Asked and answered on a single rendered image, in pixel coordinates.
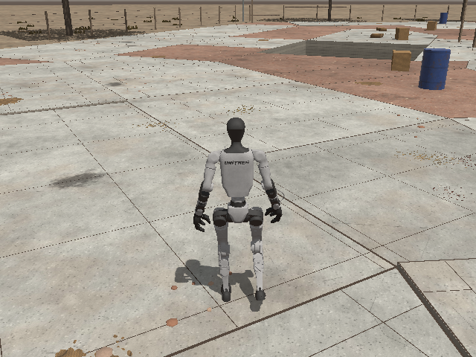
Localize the left robot thigh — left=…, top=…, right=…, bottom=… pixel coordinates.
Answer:
left=213, top=208, right=230, bottom=257

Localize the robot left forearm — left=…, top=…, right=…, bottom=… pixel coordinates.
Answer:
left=195, top=181, right=210, bottom=216

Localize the right robot hand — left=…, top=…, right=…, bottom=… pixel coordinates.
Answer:
left=265, top=207, right=282, bottom=223

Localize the robot right forearm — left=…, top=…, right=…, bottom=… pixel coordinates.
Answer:
left=266, top=179, right=280, bottom=210

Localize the robot thigh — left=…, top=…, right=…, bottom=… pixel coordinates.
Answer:
left=248, top=207, right=263, bottom=253
left=213, top=208, right=230, bottom=257

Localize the left robot hand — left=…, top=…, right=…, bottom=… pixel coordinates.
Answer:
left=193, top=214, right=210, bottom=232

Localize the right robot upper arm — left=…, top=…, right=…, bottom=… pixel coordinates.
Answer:
left=252, top=149, right=273, bottom=190

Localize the left robot upper arm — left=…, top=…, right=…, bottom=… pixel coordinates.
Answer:
left=202, top=150, right=221, bottom=192

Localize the right robot thigh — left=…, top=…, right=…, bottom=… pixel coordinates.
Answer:
left=248, top=207, right=263, bottom=253

